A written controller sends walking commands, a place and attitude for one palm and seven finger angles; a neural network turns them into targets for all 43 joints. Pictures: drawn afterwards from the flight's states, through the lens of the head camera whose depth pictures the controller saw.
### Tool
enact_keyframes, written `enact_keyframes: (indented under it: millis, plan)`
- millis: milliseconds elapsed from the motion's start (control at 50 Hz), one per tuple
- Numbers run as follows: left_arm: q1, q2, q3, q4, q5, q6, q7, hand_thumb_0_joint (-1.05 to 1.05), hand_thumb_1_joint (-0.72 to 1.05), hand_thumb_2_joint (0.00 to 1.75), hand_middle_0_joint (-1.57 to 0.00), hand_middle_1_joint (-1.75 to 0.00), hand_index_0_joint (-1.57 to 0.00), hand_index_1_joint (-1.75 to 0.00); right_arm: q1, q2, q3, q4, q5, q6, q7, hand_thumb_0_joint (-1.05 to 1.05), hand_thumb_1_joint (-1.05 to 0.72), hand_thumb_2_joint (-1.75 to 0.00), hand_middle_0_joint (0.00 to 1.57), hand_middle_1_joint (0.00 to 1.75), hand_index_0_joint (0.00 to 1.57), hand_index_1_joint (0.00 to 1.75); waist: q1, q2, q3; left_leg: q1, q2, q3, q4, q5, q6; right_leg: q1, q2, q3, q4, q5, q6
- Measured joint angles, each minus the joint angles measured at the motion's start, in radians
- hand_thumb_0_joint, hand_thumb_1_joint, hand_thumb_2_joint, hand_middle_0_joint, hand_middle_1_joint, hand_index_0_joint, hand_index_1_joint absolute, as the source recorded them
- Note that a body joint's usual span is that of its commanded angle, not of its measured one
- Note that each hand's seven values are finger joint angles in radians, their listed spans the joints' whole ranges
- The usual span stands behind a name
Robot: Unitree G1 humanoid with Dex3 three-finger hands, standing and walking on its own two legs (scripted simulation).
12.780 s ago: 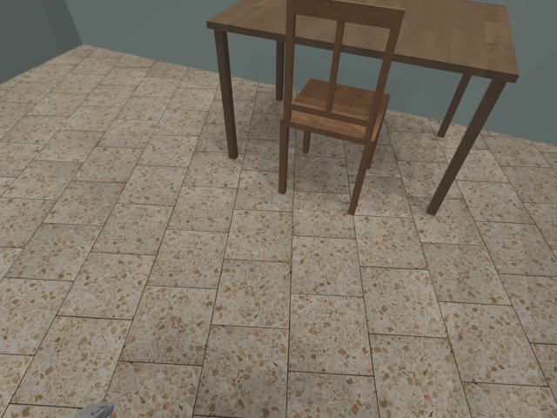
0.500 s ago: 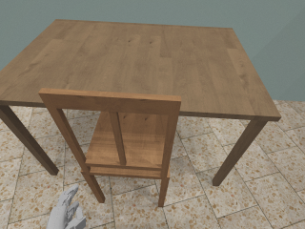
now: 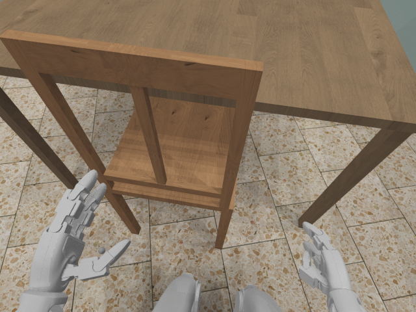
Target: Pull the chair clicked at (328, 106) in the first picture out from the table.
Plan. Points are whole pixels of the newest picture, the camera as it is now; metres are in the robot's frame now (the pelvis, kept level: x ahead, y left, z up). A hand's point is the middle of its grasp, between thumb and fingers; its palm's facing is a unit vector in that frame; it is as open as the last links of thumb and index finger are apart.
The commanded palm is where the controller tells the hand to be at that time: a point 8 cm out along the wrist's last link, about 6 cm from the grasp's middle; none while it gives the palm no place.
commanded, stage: raise the hand toward the chair's back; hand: left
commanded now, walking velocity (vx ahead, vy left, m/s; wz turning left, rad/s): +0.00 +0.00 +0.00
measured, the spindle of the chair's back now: (152, 144) +0.43 +0.17 +0.03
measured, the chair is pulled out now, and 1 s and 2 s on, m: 0.00 0.00 0.00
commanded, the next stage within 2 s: aim the fingers beside a spindle in 1.44 s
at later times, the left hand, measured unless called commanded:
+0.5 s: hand (113, 219) +0.25 +0.19 +0.05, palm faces -0.08 -1.00 -0.03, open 15.5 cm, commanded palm +0.23 +0.26 +0.06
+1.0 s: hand (79, 206) +0.26 +0.25 +0.07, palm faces -0.04 -1.00 -0.07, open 16.9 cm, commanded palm +0.24 +0.30 +0.07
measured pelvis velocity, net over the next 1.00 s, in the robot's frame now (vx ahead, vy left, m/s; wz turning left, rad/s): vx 0.01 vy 0.04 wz -0.03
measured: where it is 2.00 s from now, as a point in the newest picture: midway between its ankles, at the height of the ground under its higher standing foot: outside the picture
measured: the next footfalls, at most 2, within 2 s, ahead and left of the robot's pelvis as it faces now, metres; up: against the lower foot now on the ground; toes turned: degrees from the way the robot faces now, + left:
none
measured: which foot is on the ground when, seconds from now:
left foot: down 0.00-1.00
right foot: down 0.00-1.00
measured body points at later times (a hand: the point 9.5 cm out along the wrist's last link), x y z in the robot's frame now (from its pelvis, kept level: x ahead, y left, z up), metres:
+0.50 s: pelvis +0.04 +0.01 +0.02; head +0.13 +0.02 +0.46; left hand +0.25 +0.25 +0.06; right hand +0.21 -0.25 -0.05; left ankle +0.04 +0.07 -0.63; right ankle +0.03 -0.08 -0.63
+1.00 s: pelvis +0.01 +0.04 +0.03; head +0.08 +0.06 +0.47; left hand +0.26 +0.30 +0.08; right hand +0.18 -0.20 -0.05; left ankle +0.04 +0.08 -0.63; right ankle +0.03 -0.08 -0.63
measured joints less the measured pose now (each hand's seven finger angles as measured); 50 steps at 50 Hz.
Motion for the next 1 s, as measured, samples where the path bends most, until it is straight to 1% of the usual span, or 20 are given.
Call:
enact_keyframes:
  millis: [40, 80, 120, 160, 200, 260, 300, 340, 400, 440, 480, 560, 600, 640, 720, 760, 820, 880, 920, 1000]
  plan:
    - [-0.063, 0.012, -0.013, 0.042, 0.004, 0.084, -0.068, 0.01, 0.28, 0.63, -0.13, -0.21, -0.13, -0.20, -0.001, 0.022, 0.015, 0.006, 0.014, 0.012, -0.005, 0.01, -0.90, -0.90, 0.20, 0.30, 0.20, 0.30, -0.010, 0.006, 0.009, -0.005, 0.007, 0.008, -0.003, -0.004, -0.001, -0.010, 0.006, 0.008, 0.000, -0.001, -0.003]
    - [-0.089, 0.022, -0.012, 0.072, -0.001, 0.205, -0.109, 0.01, 0.23, 0.61, -0.13, -0.20, -0.13, -0.19, 0.015, 0.045, 0.021, 0.004, 0.024, 0.037, -0.010, 0.01, -0.90, -0.90, 0.21, 0.30, 0.20, 0.30, -0.027, 0.004, 0.015, 0.013, 0.012, 0.020, -0.027, -0.006, -0.001, -0.002, 0.012, 0.023, -0.015, 0.002, -0.004]
    - [-0.072, 0.019, 0.007, 0.065, -0.016, 0.300, -0.101, 0.01, 0.19, 0.59, -0.13, -0.19, -0.13, -0.19, 0.044, 0.063, 0.015, 0.002, 0.029, 0.062, -0.015, 0.01, -0.90, -0.90, 0.21, 0.30, 0.21, 0.30, -0.046, -0.002, 0.015, 0.047, 0.016, 0.032, -0.063, -0.004, -0.005, 0.025, 0.017, 0.039, -0.044, 0.005, -0.001]
    - [-0.025, 0.006, 0.036, 0.027, -0.030, 0.328, -0.049, 0.01, 0.14, 0.57, -0.13, -0.19, -0.13, -0.18, 0.079, 0.072, 0.000, 0.006, 0.026, 0.073, -0.020, 0.01, -0.90, -0.90, 0.21, 0.30, 0.21, 0.30, -0.058, -0.008, 0.011, 0.088, 0.019, 0.040, -0.103, -0.001, -0.008, 0.060, 0.023, 0.052, -0.080, 0.009, 0.001]
    - [0.027, -0.011, 0.065, -0.014, -0.037, 0.295, 0.010, 0.01, 0.10, 0.55, -0.12, -0.18, -0.12, -0.17, 0.109, 0.071, -0.022, 0.018, 0.021, 0.074, -0.022, 0.01, -0.90, -0.90, 0.21, 0.30, 0.20, 0.30, -0.060, -0.013, 0.000, 0.122, 0.019, 0.045, -0.138, 0.001, -0.010, 0.090, 0.026, 0.062, -0.112, 0.013, 0.003]
    - [0.063, -0.022, 0.096, -0.029, -0.023, 0.191, 0.059, 0.01, 0.03, 0.52, -0.12, -0.17, -0.12, -0.16, 0.128, 0.046, -0.049, 0.043, 0.011, 0.069, -0.019, 0.01, -0.90, -0.90, 0.21, 0.30, 0.20, 0.30, -0.059, -0.013, -0.013, 0.133, 0.014, 0.044, -0.155, 0.002, -0.010, 0.103, 0.022, 0.063, -0.129, 0.010, 0.008]
    - [0.053, -0.019, 0.101, 0.002, -0.014, 0.133, 0.048, 0.01, -0.02, 0.50, -0.11, -0.16, -0.11, -0.15, 0.121, 0.019, -0.059, 0.054, 0.008, 0.063, -0.015, 0.01, -0.90, -0.90, 0.21, 0.30, 0.20, 0.30, -0.060, -0.008, -0.015, 0.113, 0.009, 0.039, -0.142, -0.004, -0.005, 0.086, 0.017, 0.057, -0.116, 0.002, 0.010]
    - [0.029, -0.012, 0.090, 0.046, -0.016, 0.111, 0.009, 0.00, -0.07, 0.48, -0.10, -0.15, -0.10, -0.15, 0.104, -0.007, -0.064, 0.059, 0.010, 0.058, -0.014, 0.01, -0.90, -0.90, 0.20, 0.30, 0.20, 0.30, -0.061, -0.004, -0.009, 0.087, 0.006, 0.038, -0.119, -0.012, 0.000, 0.062, 0.013, 0.054, -0.094, -0.006, 0.011]
    - [-0.001, -0.006, 0.060, 0.091, -0.024, 0.136, -0.056, 0.00, -0.14, 0.45, -0.09, -0.14, -0.09, -0.13, 0.077, -0.027, -0.069, 0.053, 0.017, 0.052, -0.019, 0.01, -0.91, -0.90, 0.20, 0.30, 0.20, 0.30, -0.063, -0.007, 0.007, 0.066, 0.005, 0.041, -0.098, -0.018, 0.007, 0.041, 0.012, 0.055, -0.075, -0.011, 0.016]
    - [-0.007, -0.002, 0.046, 0.082, -0.026, 0.158, -0.071, 0.00, -0.18, 0.43, -0.09, -0.13, -0.09, -0.13, 0.068, -0.025, -0.073, 0.044, 0.019, 0.046, -0.025, 0.01, -0.91, -0.90, 0.20, 0.30, 0.20, 0.30, -0.063, -0.013, 0.014, 0.072, 0.006, 0.045, -0.101, -0.017, 0.012, 0.046, 0.013, 0.058, -0.079, -0.008, 0.017]
    - [-0.001, 0.003, 0.042, 0.046, -0.028, 0.163, -0.055, 0.00, -0.23, 0.41, -0.09, -0.13, -0.09, -0.12, 0.064, -0.014, -0.075, 0.034, 0.018, 0.043, -0.028, 0.01, -0.91, -0.90, 0.20, 0.30, 0.20, 0.30, -0.062, -0.019, 0.016, 0.089, 0.007, 0.047, -0.114, -0.013, 0.014, 0.064, 0.014, 0.062, -0.094, -0.001, 0.020]
    - [-0.003, 0.002, 0.061, -0.006, -0.030, 0.132, 0.007, 0.00, -0.33, 0.37, -0.08, -0.11, -0.08, -0.11, 0.060, 0.009, -0.067, 0.021, 0.011, 0.045, -0.024, 0.01, -0.91, -0.90, 0.20, 0.30, 0.20, 0.30, -0.060, -0.018, 0.003, 0.122, 0.001, 0.046, -0.145, 0.000, 0.019, 0.101, 0.010, 0.063, -0.129, 0.013, 0.029]
    - [-0.025, 0.003, 0.072, 0.010, -0.026, 0.125, 0.019, 0.00, -0.37, 0.35, -0.08, -0.11, -0.08, -0.10, 0.057, 0.011, -0.057, 0.012, 0.008, 0.054, -0.017, 0.01, -0.91, -0.90, 0.20, 0.30, 0.20, 0.30, -0.058, -0.008, -0.007, 0.123, -0.004, 0.044, -0.148, 0.005, 0.024, 0.104, 0.004, 0.062, -0.135, 0.017, 0.034]
    - [-0.056, 0.007, 0.072, 0.049, -0.023, 0.142, 0.010, 0.00, -0.41, 0.34, -0.07, -0.10, -0.07, -0.09, 0.051, 0.009, -0.043, 0.001, 0.009, 0.065, -0.012, 0.01, -0.91, -0.90, 0.20, 0.30, 0.20, 0.30, -0.054, 0.002, -0.010, 0.118, -0.008, 0.044, -0.144, 0.008, 0.029, 0.101, 0.000, 0.060, -0.132, 0.019, 0.039]
    - [-0.097, 0.014, 0.045, 0.112, -0.016, 0.216, -0.031, 0.00, -0.46, 0.32, -0.06, -0.09, -0.06, -0.09, 0.053, 0.006, -0.021, -0.024, 0.014, 0.079, -0.012, 0.01, -0.90, -0.90, 0.20, 0.30, 0.20, 0.30, -0.046, 0.012, 0.001, 0.113, -0.012, 0.047, -0.140, 0.017, 0.038, 0.098, -0.005, 0.062, -0.130, 0.028, 0.049]
    - [-0.098, 0.018, 0.032, 0.104, -0.013, 0.238, -0.037, -0.01, -0.47, 0.31, -0.06, -0.09, -0.06, -0.08, 0.061, 0.007, -0.014, -0.031, 0.013, 0.079, -0.015, 0.01, -0.90, -0.90, 0.21, 0.30, 0.20, 0.30, -0.044, 0.010, 0.009, 0.118, -0.012, 0.049, -0.145, 0.023, 0.041, 0.105, -0.005, 0.063, -0.137, 0.036, 0.052]
    - [-0.090, 0.023, 0.031, 0.060, -0.010, 0.220, -0.016, -0.01, -0.49, 0.31, -0.06, -0.09, -0.06, -0.08, 0.080, 0.012, -0.009, -0.029, 0.008, 0.077, -0.017, 0.01, -0.90, -0.90, 0.21, 0.30, 0.20, 0.30, -0.041, 0.001, 0.015, 0.131, -0.013, 0.052, -0.156, 0.032, 0.041, 0.118, -0.007, 0.067, -0.150, 0.047, 0.057]
    - [-0.104, 0.033, 0.052, 0.041, -0.008, 0.178, 0.008, -0.01, -0.49, 0.30, -0.06, -0.09, -0.06, -0.08, 0.095, 0.010, -0.006, -0.019, 0.003, 0.079, -0.014, 0.01, -0.90, -0.90, 0.21, 0.30, 0.20, 0.30, -0.042, -0.004, 0.011, 0.132, -0.017, 0.052, -0.159, 0.038, 0.038, 0.119, -0.011, 0.067, -0.153, 0.053, 0.061]
    - [-0.131, 0.039, 0.068, 0.061, -0.011, 0.167, 0.008, -0.01, -0.50, 0.30, -0.06, -0.09, -0.06, -0.08, 0.100, 0.002, -0.004, -0.014, 0.003, 0.083, -0.010, 0.01, -0.90, -0.90, 0.21, 0.30, 0.20, 0.30, -0.045, 0.000, 0.009, 0.125, -0.021, 0.051, -0.154, 0.040, 0.037, 0.114, -0.015, 0.066, -0.148, 0.055, 0.064]
    - [-0.181, 0.054, 0.080, 0.138, -0.019, 0.217, -0.026, -0.01, -0.50, 0.30, -0.06, -0.08, -0.06, -0.08, 0.105, -0.014, -0.001, -0.007, 0.015, 0.097, -0.011, 0.01, -0.90, -0.90, 0.21, 0.30, 0.20, 0.30, -0.052, 0.008, 0.012, 0.120, -0.023, 0.055, -0.151, 0.045, 0.044, 0.109, -0.018, 0.068, -0.144, 0.060, 0.070]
